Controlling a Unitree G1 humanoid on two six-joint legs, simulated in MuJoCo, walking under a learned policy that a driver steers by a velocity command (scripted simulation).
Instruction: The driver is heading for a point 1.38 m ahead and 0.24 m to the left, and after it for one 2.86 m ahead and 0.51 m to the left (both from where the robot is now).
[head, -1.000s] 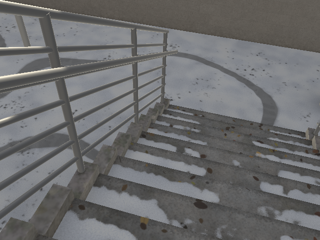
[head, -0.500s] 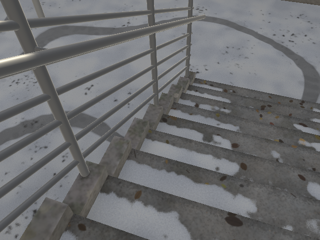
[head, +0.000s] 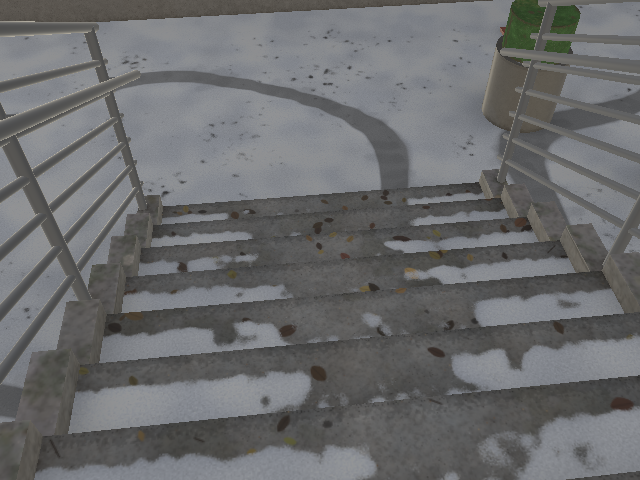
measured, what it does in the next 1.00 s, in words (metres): goes down, turning left: left foot, then right foot 0.17 m lower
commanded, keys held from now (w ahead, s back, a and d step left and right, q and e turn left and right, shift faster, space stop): w+e+shift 0.02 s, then w+shift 0.02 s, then w+q+shift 0.74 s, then w+shift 0.12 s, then w+e+shift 0.10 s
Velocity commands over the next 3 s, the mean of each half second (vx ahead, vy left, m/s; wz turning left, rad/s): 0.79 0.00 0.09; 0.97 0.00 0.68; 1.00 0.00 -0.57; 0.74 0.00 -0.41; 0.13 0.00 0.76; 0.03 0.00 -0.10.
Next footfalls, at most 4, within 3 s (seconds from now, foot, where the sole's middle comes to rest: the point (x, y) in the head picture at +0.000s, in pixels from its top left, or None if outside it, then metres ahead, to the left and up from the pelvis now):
0.18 left None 0.09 0.15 -0.75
0.56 right None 0.40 -0.06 -0.93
1.00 left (264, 452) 0.71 0.23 -1.10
1.42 right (280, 376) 1.03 0.24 -1.27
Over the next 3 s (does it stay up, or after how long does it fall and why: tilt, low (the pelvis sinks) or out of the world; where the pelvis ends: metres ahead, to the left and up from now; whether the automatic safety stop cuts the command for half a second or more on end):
stays up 1.79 0.33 -0.97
